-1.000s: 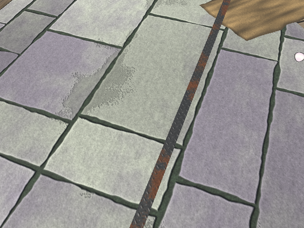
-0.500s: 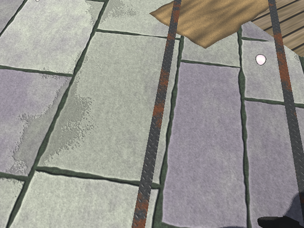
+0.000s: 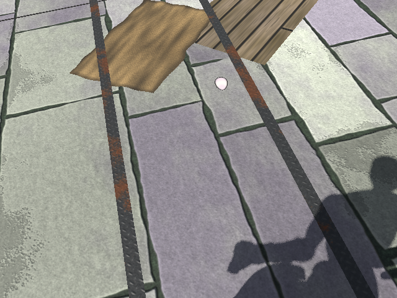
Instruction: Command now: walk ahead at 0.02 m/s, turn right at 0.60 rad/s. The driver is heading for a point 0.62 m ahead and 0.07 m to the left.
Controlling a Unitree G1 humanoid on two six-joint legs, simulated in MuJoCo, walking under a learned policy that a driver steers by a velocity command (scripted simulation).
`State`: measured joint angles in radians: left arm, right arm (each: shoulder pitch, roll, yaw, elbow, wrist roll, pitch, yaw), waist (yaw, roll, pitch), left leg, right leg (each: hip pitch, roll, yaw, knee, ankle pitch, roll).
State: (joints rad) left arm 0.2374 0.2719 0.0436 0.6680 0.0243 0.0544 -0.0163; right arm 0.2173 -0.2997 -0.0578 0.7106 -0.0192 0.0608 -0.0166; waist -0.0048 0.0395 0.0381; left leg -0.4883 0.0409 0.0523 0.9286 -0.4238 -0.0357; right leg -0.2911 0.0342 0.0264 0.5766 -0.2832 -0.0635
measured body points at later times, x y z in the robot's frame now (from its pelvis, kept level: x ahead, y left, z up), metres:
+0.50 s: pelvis -0.01 +0.02 +0.01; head +0.02 +0.04 +0.46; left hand +0.17 +0.26 -0.12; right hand +0.06 -0.26 -0.09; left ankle +0.02 +0.12 -0.73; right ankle -0.03 -0.08 -0.69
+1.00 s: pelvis -0.02 +0.01 +0.01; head -0.02 +0.00 +0.46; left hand +0.13 +0.23 -0.12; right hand -0.02 -0.26 -0.13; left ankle +0.02 +0.12 -0.73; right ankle -0.07 -0.08 -0.73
